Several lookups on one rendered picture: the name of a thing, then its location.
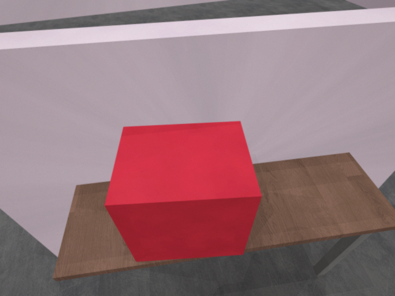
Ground carton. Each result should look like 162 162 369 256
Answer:
104 121 262 262

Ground table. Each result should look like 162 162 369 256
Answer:
52 152 395 281

